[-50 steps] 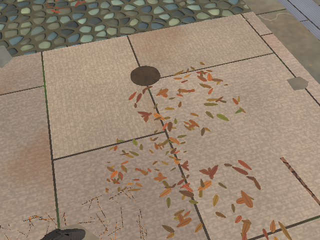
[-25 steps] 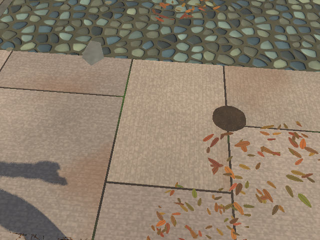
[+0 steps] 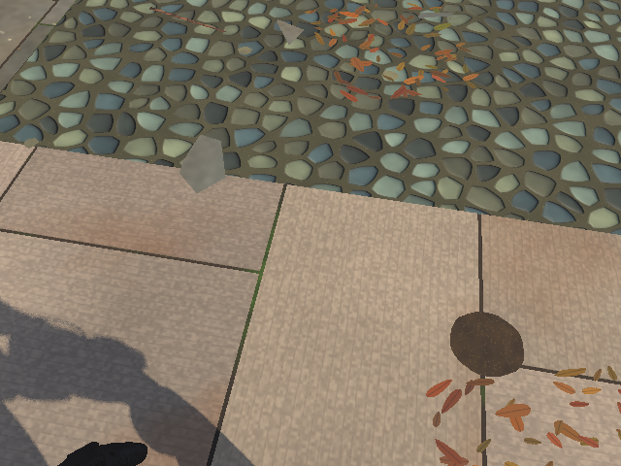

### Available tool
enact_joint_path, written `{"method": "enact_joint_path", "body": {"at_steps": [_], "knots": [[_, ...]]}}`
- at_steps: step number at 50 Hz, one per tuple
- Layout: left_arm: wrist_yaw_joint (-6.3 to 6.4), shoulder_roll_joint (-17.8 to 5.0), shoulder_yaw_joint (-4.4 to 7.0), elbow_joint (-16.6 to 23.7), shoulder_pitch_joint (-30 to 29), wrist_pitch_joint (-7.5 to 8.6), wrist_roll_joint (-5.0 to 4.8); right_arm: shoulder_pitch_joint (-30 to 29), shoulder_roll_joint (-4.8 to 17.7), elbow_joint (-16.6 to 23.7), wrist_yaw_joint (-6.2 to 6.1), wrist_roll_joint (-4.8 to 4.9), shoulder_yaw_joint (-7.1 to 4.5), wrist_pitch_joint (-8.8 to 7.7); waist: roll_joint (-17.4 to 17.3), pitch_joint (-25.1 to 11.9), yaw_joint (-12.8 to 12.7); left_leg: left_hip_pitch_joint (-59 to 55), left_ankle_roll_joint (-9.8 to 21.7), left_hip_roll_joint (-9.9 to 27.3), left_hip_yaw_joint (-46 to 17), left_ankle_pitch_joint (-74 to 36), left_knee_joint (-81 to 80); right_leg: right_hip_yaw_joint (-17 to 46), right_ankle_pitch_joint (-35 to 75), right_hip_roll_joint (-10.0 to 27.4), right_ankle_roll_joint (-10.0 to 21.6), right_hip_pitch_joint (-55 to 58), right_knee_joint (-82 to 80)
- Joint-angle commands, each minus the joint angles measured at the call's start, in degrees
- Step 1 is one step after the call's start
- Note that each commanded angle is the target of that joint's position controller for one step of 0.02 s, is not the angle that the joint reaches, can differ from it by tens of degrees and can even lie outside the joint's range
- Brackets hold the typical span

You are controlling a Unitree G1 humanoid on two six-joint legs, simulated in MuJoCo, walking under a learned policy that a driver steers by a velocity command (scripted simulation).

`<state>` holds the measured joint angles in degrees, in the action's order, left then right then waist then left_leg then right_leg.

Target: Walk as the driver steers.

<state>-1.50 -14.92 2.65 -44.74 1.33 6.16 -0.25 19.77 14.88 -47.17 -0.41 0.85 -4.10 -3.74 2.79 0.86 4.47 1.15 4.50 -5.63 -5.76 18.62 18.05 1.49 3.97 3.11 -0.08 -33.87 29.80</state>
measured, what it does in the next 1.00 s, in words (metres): walks ahead: right foot, then left foot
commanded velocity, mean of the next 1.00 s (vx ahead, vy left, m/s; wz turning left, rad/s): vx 0.42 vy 0.00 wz -0.17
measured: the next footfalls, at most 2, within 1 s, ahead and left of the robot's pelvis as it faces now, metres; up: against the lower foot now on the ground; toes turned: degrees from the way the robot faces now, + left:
right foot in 0.08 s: +0.23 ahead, -0.13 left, +0.00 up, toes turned +0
left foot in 0.60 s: +0.51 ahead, +0.12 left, +0.00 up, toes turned -1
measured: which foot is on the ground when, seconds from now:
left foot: down 0.00-0.10, up 0.12-0.58, down 0.60-1.00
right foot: up 0.00-0.06, down 0.08-0.60, up 0.62-1.00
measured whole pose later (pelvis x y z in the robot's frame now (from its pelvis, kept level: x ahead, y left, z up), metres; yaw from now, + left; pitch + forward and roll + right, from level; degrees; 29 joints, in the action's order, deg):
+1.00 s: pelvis +0.51 +0.00 +0.00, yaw -14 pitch +2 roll +3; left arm -2.3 -16.2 4.2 -40.7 7.1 -0.3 -0.3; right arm 11.4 16.1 -48.2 -1.8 0.8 -4.5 -2.6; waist 1.7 2.9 2.4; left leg 5.9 -0.3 1.6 13.4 17.0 21.8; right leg -1.4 -6.2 3.8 0.6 -32.5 38.3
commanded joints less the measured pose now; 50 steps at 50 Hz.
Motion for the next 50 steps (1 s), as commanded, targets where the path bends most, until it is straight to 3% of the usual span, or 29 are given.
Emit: {"method": "enact_joint_path", "body": {"at_steps": [1,2,3,4,5,6,7,8,9,10,11,14,17,20,23,25,27,28,29,30,31,32,33,35,36,39,43,47,50], "knots": [[-0.7,-6.31,1.42,5.61,-6.0,1.67,-0.17,3.46,9.49,0.88,-0.64,-0.06,-2.36,0.26,-8.56,1.53,-0.39,-3.78,6.79,18.28,-9.43,-27.74,0.24,-0.57,-5.46,-0.81,2.5,-0.8,-2.12],[-0.69,-7.22,1.85,4.96,-3.01,1.8,-0.16,2.48,9.94,1.09,-0.72,-0.1,-2.45,0.48,-9.26,-0.02,-2.24,-4.24,6.05,17.73,-8.8,-35.89,3.28,-1.78,-7.54,-2.13,3.58,3.66,-2.77],[-0.49,-8.69,2.71,3.09,3.35,1.89,-0.01,1.21,9.69,1.47,-0.69,-0.15,-2.23,0.69,-8.9,-3.96,-5.7,-3.42,4.97,15.32,-6.77,-44.82,9.96,-3.33,-6.05,-3.72,5.2,12.81,-4.3],[-0.22,-11.06,3.55,1.12,12.69,1.91,0.65,0.03,8.18,2.5,-0.55,-0.57,-1.43,0.66,-7.33,-11.46,-9.9,3.26,3.28,12.48,-4.49,-42.29,21.8,0.98,-3.01,0.93,8.38,28.15,-1.55],[0.03,-15.64,4.79,-0.09,21.21,1.66,1.36,6.0,4.11,3.18,-0.33,-0.73,-0.15,-0.08,3.81,-21.0,-9.87,22.91,-0.84,4.61,-0.71,-21.62,42.96,21.21,-6.84,13.84,16.22,50.99,-1.15],[-0.41,-13.1,4.27,-2.18,24.01,1.06,0.05,8.07,3.47,2.4,-0.05,0.3,0.38,-0.86,14.2,-24.26,-9.96,36.16,-2.4,0.11,-2.22,13.68,54.87,40.45,-18.36,20.12,20.33,58.03,-10.35],[-0.36,-9.46,3.08,-1.51,20.59,0.78,-1.02,3.05,8.53,3.36,0.21,1.29,-0.7,-1.4,7.49,-14.89,-10.66,42.62,-1.79,3.97,-4.32,12.1,59.18,36.93,-27.85,18.27,17.33,51.94,-12.57],[-0.08,-7.79,2.45,-0.44,16.08,0.26,-0.56,-2.31,8.93,4.89,0.34,1.46,-0.68,-1.68,2.69,-8.0,-9.76,43.38,-1.43,7.08,-1.74,6.84,57.98,29.07,-27.22,16.12,15.02,43.16,-13.93],[-0.19,-6.78,1.92,-0.08,12.73,0.05,0.15,-5.02,8.22,5.53,0.32,0.58,-0.68,-1.71,-0.6,-2.73,-7.92,41.86,-1.56,9.32,-0.1,2.96,53.82,23.52,-21.87,13.73,14.21,34.31,-16.09],[-0.24,-5.6,1.44,0.24,10.96,0.27,0.74,-4.76,7.89,5.39,0.2,-0.18,-1.05,-1.41,-0.05,-1.48,-6.08,38.77,-1.68,11.28,-0.14,0.31,50.02,19.95,-17.02,11.86,13.47,29.47,-17.41],[-0.31,-5.5,1.31,0.14,10.33,0.36,0.97,-3.23,6.82,4.99,0.19,-0.21,-0.99,-1.0,1.09,-1.32,-4.82,35.87,-1.98,12.09,0.17,-0.91,48.14,17.41,-13.75,10.5,13.28,26.46,-18.72],[-0.06,-7.33,1.74,-1.03,11.44,0.82,0.39,-3.41,4.68,5.21,-0.09,-0.48,-0.48,-0.25,1.73,-0.94,-3.94,35.72,-3.62,13.17,1.84,-4.34,41.87,11.47,-5.04,9.48,14.36,23.73,-21.48],[0.68,-8.85,2.18,-2.06,13.38,0.34,0.02,-9.03,3.84,6.78,0.0,-0.79,0.02,-0.49,0.51,-0.25,-5.32,37.28,-4.83,13.35,2.86,-13.95,31.15,6.66,-0.38,8.12,13.43,24.79,-22.48],[1.07,-9.48,2.23,-3.26,16.25,-0.2,-0.59,-14.92,2.61,8.06,0.58,-0.5,0.63,-1.02,0.44,0.61,-7.55,34.2,-4.9,11.46,4.69,-22.4,20.26,2.82,-0.32,6.28,11.6,25.36,-22.38],[1.12,-9.68,2.25,-5.09,20.57,-0.98,-1.12,-20.6,2.81,10.01,1.33,-0.04,0.76,-1.45,0.34,2.15,-9.6,33.74,-4.81,9.92,4.89,-23.27,14.87,4.49,-1.67,7.89,11.59,28.65,-20.58],[1.37,-10.0,2.4,-5.67,21.59,-1.77,-1.27,-22.53,3.61,11.14,2.0,0.13,0.58,-2.04,0.91,2.67,-9.31,33.86,-4.13,9.07,4.22,-20.28,11.91,6.62,-0.93,9.57,11.2,31.94,-17.97],[1.78,-11.12,2.85,-5.71,20.94,-2.39,-1.33,-20.69,5.35,10.95,2.34,0.11,0.02,-2.65,1.99,1.65,-7.25,29.75,-3.15,8.23,3.89,-16.52,9.61,8.7,1.11,10.86,10.16,33.69,-14.79],[1.9,-11.62,2.99,-5.5,19.8,-2.62,-1.36,-17.25,6.46,10.11,2.23,0.04,-0.53,-2.9,2.48,-0.1,-4.82,24.03,-2.31,7.2,4.82,-15.35,8.13,8.56,5.93,10.32,9.37,33.17,-11.26],[1.92,-10.6,2.58,-5.23,19.24,-2.68,-1.14,-9.95,8.82,7.96,1.79,-0.24,-1.77,-3.04,1.66,-4.83,-1.18,12.78,-0.75,6.72,5.54,-15.76,7.21,6.69,10.97,7.42,7.84,30.74,-3.31],[1.84,-7.5,1.39,-3.67,18.27,-2.46,-0.15,0.2,12.51,6.3,1.15,-1.32,-2.98,-3.09,-1.66,-13.41,3.21,-4.2,2.69,14.53,-1.37,-17.74,10.61,4.18,2.89,3.86,5.58,21.19,11.81],[1.71,-1.02,-0.49,-2.41,25.52,-1.42,-0.29,5.24,17.67,5.14,0.86,-2.0,-4.21,-2.33,-16.3,-22.36,1.08,-25.49,10.88,29.42,-24.55,-11.79,8.14,-0.7,-25.65,-4.69,1.47,-0.92,32.97],[1.5,-5.25,0.38,-3.28,24.75,-0.64,-1.61,6.29,12.76,4.95,0.87,-1.45,-3.05,-1.91,-17.14,-24.59,2.46,-24.6,12.36,30.64,-34.21,-3.1,2.31,5.57,-37.76,-3.74,1.27,-7.52,41.72],[1.49,-9.23,1.64,-2.0,20.04,-0.59,-2.66,2.42,9.66,5.24,0.69,-1.02,-1.97,-1.85,-13.05,-14.83,2.26,-17.33,9.62,28.59,-25.58,-0.85,0.83,5.6,-34.0,-0.9,1.52,-11.67,44.7],[2.06,-8.38,2.07,-1.04,15.56,-1.53,-1.49,-5.99,6.08,5.75,0.8,-1.47,-0.68,-1.94,-8.45,-5.1,-1.41,-1.26,7.34,24.4,-11.69,-18.71,-1.69,3.69,-27.26,2.33,0.54,-7.79,40.99],[2.25,-7.72,2.5,-1.3,16.78,-2.57,-1.17,-8.76,4.87,5.8,0.92,-1.85,-0.34,-2.24,-9.32,-3.29,-3.8,4.25,6.61,22.69,-5.95,-27.49,-2.62,3.89,-26.09,3.49,-0.01,-3.92,38.99],[2.34,-4.46,2.26,-0.01,17.93,-5.09,-1.03,-12.12,6.4,5.04,0.59,-2.01,-1.1,-2.73,-9.03,-1.79,-6.77,11.06,7.39,21.96,3.16,-40.3,-4.86,2.13,-22.72,3.37,-1.71,-0.24,34.55],[1.15,-3.19,1.82,2.85,13.65,-5.55,-0.4,-13.06,8.61,4.17,-1.06,-1.71,-1.86,-1.59,-8.2,-2.79,-6.05,11.2,6.51,20.0,12.13,-40.15,-5.16,-0.7,-8.94,2.78,-1.66,3.46,19.6],[-0.68,-4.55,2.35,6.23,8.31,-5.88,-0.12,-11.68,10.27,3.02,-1.67,-0.37,-2.32,-0.01,-7.71,-3.52,-4.27,5.84,5.25,21.57,13.96,-37.46,-1.82,-2.17,-6.5,1.57,-0.11,5.36,10.45],[-1.42,-6.43,3.35,8.01,8.21,-6.35,0.09,-12.28,11.56,2.79,-1.75,0.98,-2.89,1.23,-8.03,-3.3,-5.18,2.94,3.39,22.99,13.76,-38.03,5.27,-4.02,-12.67,-0.19,2.37,7.0,6.09]]}}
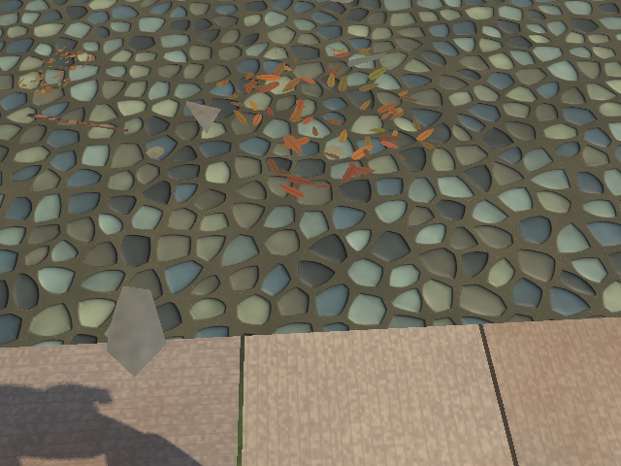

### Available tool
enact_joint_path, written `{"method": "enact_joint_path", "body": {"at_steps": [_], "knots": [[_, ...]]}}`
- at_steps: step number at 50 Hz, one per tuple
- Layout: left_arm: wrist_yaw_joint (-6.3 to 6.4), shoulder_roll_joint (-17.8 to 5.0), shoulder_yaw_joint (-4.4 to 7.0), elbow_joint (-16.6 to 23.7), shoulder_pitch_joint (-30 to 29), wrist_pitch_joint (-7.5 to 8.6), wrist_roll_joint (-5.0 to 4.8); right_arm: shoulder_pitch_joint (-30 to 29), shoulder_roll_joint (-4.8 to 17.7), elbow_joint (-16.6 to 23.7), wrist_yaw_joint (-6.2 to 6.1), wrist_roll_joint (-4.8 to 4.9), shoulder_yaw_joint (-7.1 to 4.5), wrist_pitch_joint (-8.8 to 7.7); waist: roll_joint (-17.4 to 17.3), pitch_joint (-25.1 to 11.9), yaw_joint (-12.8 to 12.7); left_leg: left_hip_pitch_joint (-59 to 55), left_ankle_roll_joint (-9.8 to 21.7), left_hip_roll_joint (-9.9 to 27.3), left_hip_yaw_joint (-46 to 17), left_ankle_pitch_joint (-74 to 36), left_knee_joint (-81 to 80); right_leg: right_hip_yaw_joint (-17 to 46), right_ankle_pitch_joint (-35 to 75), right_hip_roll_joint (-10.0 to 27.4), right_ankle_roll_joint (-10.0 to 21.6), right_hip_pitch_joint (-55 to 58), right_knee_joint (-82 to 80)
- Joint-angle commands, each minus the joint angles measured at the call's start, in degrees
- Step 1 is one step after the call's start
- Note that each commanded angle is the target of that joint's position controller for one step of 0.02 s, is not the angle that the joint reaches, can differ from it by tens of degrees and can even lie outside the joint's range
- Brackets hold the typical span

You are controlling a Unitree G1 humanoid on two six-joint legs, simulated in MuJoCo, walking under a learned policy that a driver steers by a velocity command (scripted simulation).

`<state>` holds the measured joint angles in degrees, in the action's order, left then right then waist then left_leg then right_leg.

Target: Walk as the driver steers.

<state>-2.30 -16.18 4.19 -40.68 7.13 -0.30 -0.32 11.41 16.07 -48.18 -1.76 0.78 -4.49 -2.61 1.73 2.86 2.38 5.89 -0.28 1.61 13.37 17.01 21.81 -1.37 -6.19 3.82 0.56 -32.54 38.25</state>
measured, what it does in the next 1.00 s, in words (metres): walks ahead: right foot, then left foot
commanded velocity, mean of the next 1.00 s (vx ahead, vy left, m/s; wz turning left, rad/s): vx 0.03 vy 0.00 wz -0.24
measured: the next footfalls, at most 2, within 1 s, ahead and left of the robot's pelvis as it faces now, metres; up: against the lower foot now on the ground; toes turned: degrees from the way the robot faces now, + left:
right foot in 0.04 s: +0.16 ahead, -0.12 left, +0.00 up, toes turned -8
left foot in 0.46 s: +0.15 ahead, +0.13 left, +0.00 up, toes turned -13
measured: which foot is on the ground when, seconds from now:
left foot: down 0.00-0.04, up 0.06-0.44, down 0.46-1.00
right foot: up 0.00-0.02, down 0.04-1.00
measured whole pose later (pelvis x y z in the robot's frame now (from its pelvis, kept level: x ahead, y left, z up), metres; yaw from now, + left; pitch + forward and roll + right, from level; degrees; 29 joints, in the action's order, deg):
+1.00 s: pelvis +0.12 +0.02 +0.00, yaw -13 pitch -1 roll +0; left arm 1.4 -13.0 3.0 -44.4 10.8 -0.9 0.6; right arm 10.6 13.5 -49.4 -0.4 -0.5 -1.1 -1.2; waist 0.0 1.7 0.2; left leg 10.9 0.4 -0.3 0.4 19.5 31.3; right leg 4.8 -13.8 -1.6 -0.6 -16.7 31.4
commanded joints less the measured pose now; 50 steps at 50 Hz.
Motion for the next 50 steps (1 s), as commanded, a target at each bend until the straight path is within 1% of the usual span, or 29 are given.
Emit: {"method": "enact_joint_path", "body": {"at_steps": [1,2,3,4,5,6,7,8,9,10,11,14,16,20,22,23,24,25,26,27,28,29,31,33,34,36,38,42,50], "knots": [[-0.55,-5.87,2.37,3.54,5.15,0.19,0.23,-4.54,10.22,3.85,-0.53,1.46,-2.52,0.46,-6.19,-6.27,-4.78,-1.41,6.6,14.4,-4.12,-38.1,7.1,-2.6,-0.62,-2.76,3.09,10.05,-6.61],[0.14,-8.66,3.67,2.38,9.88,0.41,0.5,-2.05,8.76,3.19,-0.4,1.05,-2.19,0.65,-2.58,-8.91,-6.31,0.72,3.91,10.84,-2.55,-35.68,16.71,-2.25,7.39,-4.86,5.1,18.16,-11.0],[1.69,-15.72,5.55,2.94,13.31,0.42,0.79,-0.19,6.69,4.36,-0.07,-1.29,-1.34,0.5,9.91,-12.28,-6.53,12.79,-0.9,5.72,-0.58,-14.9,34.04,13.41,37.0,6.24,9.91,29.78,-11.67],[1.92,-18.71,5.27,5.1,10.8,0.54,1.75,3.78,3.7,5.89,0.58,-2.94,-0.04,0.38,16.52,-19.54,-2.11,28.92,-4.14,-3.87,-8.01,25.58,51.1,34.78,43.93,18.33,22.92,41.49,-11.73],[1.14,-14.34,4.2,6.05,10.54,0.82,1.22,0.19,7.08,5.17,1.08,-1.27,-0.73,0.58,6.94,-23.15,-6.05,31.12,-3.05,-2.32,-17.35,22.83,54.89,33.53,31.73,16.87,22.39,39.62,-15.18],[1.01,-12.45,3.58,6.39,7.46,1.26,0.76,-3.02,7.5,6.18,1.0,0.18,-0.89,0.9,4.57,-17.69,-5.16,33.21,-1.76,-0.85,-17.52,18.06,53.82,28.19,23.09,14.42,19.35,34.52,-16.44],[1.36,-10.79,3.21,6.35,4.85,1.09,-0.2,-3.6,7.02,5.59,0.29,-0.35,-0.95,1.35,0.59,-13.42,-3.77,33.41,-1.6,0.77,-17.49,13.59,50.05,24.57,13.97,11.31,15.85,29.33,-17.74],[1.91,-9.61,2.76,6.81,2.54,0.61,-0.47,-4.18,7.79,5.62,-0.41,-1.12,-1.27,1.94,1.45,-10.79,-2.71,31.64,-1.73,1.57,-17.69,10.35,46.16,22.64,8.23,9.59,14.15,23.8,-19.18],[2.36,-9.58,2.65,7.39,1.14,0.26,0.2,-3.8,7.86,5.66,-0.55,-1.29,-1.42,2.43,3.51,-10.04,-1.48,27.94,-1.84,1.17,-17.3,7.89,44.55,21.31,5.88,7.8,13.49,19.03,-20.29],[2.69,-9.6,2.67,7.93,0.51,0.12,0.81,-3.07,7.35,5.56,-0.61,-1.35,-1.41,2.59,4.6,-10.18,-0.99,26.17,-2.1,0.27,-17.0,6.37,42.84,20.66,5.82,6.73,13.35,17.27,-20.74],[3.02,-9.49,2.65,8.17,0.41,0.12,1.03,-1.93,6.59,5.09,-0.66,-1.16,-1.23,2.61,4.8,-10.9,-0.69,25.17,-2.46,-0.07,-16.76,5.63,40.4,19.52,6.86,6.42,13.33,17.14,-20.62],[3.82,-9.31,2.63,7.96,1.35,0.11,0.73,-2.21,4.84,4.85,-0.77,-1.1,-0.44,2.65,4.77,-12.33,-1.75,22.76,-3.6,0.14,-16.8,3.59,32.83,18.36,6.01,6.08,13.2,17.52,-19.72],[3.96,-9.06,2.44,7.83,1.14,-0.19,0.94,-2.85,4.67,4.97,-0.56,-0.94,-0.19,2.78,5.82,-12.03,-2.48,20.08,-3.86,0.3,-16.51,2.49,28.86,18.54,0.53,5.75,12.94,16.03,-20.04],[3.43,-7.99,1.61,7.08,1.38,-0.7,1.23,-3.11,5.2,5.26,0.2,-0.7,-0.16,2.36,7.0,-9.86,-3.59,15.93,-2.92,-0.01,-15.5,2.88,20.5,21.16,-5.99,6.19,12.15,15.33,-19.27],[3.32,-6.69,0.81,6.68,0.56,-1.01,0.77,-0.43,4.13,4.36,0.96,-0.89,0.06,1.78,6.26,-9.05,-1.65,9.37,-1.2,-0.82,-13.73,-3.28,9.14,20.72,-7.2,4.87,9.99,13.67,-16.96],[3.3,-5.47,0.34,5.75,2.6,-0.96,0.68,0.33,4.44,4.15,1.33,-1.54,0.11,1.55,4.85,-8.46,-1.48,5.56,0.17,0.07,-14.45,-7.52,3.5,19.47,-8.93,2.96,7.39,12.16,-15.59],[3.28,-3.6,-0.25,5.42,4.38,-0.68,1.23,1.08,7.73,4.63,1.33,-2.85,-0.3,1.33,-1.57,-8.05,-2.74,3.0,2.88,7.78,-22.56,-10.8,-0.28,15.63,-12.7,-1.1,3.79,9.25,-9.04],[2.94,-2.59,-0.23,6.3,6.21,-0.2,1.13,-2.22,10.5,4.39,1.19,-3.18,-0.75,1.45,-13.49,-6.01,-7.14,7.87,8.45,13.72,-29.55,-12.21,-2.32,7.4,-16.77,-7.38,0.94,8.46,-5.72],[3.06,-5.19,0.24,6.19,3.41,0.11,1.63,-5.2,6.81,5.75,1.23,-3.38,0.19,1.23,-14.02,-5.14,-5.27,13.16,10.62,14.9,-31.57,-7.59,-4.88,6.96,-16.4,-5.74,-0.43,12.63,-4.11],[3.06,-5.86,0.68,6.08,1.76,0.12,1.46,-6.75,5.63,6.04,1.2,-2.99,0.56,0.88,-12.78,-4.49,-5.19,13.52,8.8,12.23,-29.08,-4.16,-4.22,6.7,-12.6,-5.2,-0.51,15.16,-4.84],[3.17,-4.58,0.44,5.59,0.74,-0.18,1.74,-5.96,6.08,5.53,1.19,-2.38,0.46,0.62,-11.72,-4.55,-4.58,13.2,6.51,9.7,-26.42,-2.09,-3.31,6.28,-8.76,-5.0,-0.61,16.97,-7.04],[3.14,-4.23,0.36,5.65,0.05,-0.59,2.05,-4.66,6.41,5.06,1.17,-1.87,0.47,0.33,-11.96,-4.15,-3.62,13.2,5.23,8.55,-25.12,-0.43,-3.13,6.78,-6.04,-4.67,-0.7,18.31,-8.32],[2.86,-3.11,0.07,5.06,0.89,-0.94,1.81,-2.98,5.34,4.24,0.99,-1.99,1.03,0.23,-10.54,-3.67,-3.75,14.53,3.51,6.61,-22.7,2.73,-2.78,7.67,-3.52,-3.63,-0.13,21.36,-10.2],[2.79,-4.11,0.35,4.14,1.6,-0.83,1.42,-1.68,4.66,4.1,0.89,-2.03,1.38,0.46,-6.91,-2.08,-2.88,14.58,2.52,4.51,-20.34,6.14,-2.0,8.34,-4.34,-3.22,0.92,20.13,-10.7],[2.81,-4.04,0.41,3.9,1.41,-0.6,1.34,-1.43,4.91,4.06,0.82,-1.9,1.39,0.52,-5.23,-1.53,-2.68,13.65,2.3,3.87,-19.56,5.52,-0.88,8.62,-4.41,-3.09,1.19,19.02,-11.04],[2.91,-3.63,0.36,3.22,1.34,-0.07,1.48,-0.77,4.97,3.89,0.65,-1.62,1.43,0.46,-2.42,-2.21,-2.09,11.76,2.43,3.22,-18.52,1.86,1.14,9.21,-2.07,-2.71,1.04,18.53,-11.43],[2.98,-3.21,0.29,2.58,1.76,0.34,1.38,-0.29,4.72,3.71,0.62,-1.51,1.53,0.47,-0.82,-3.72,-1.79,10.23,2.49,2.66,-17.69,-1.99,2.69,9.48,1.44,-2.4,0.92,19.28,-11.09],[3.3,-3.18,0.31,1.52,2.44,0.45,1.1,-0.26,3.9,3.16,0.95,-1.42,1.83,0.64,0.11,-5.17,-1.7,8.91,2.33,1.86,-16.63,-5.44,4.03,9.81,4.74,-2.04,1.13,20.6,-10.38],[4.04,-3.31,0.35,-0.8,3.03,0.02,0.87,-0.44,3.53,0.94,1.29,-1.26,2.12,0.76,-1.28,-4.74,-2.05,8.91,1.9,1.31,-16.04,-7.25,3.55,9.88,7.22,-1.84,1.21,22.61,-9.9]]}}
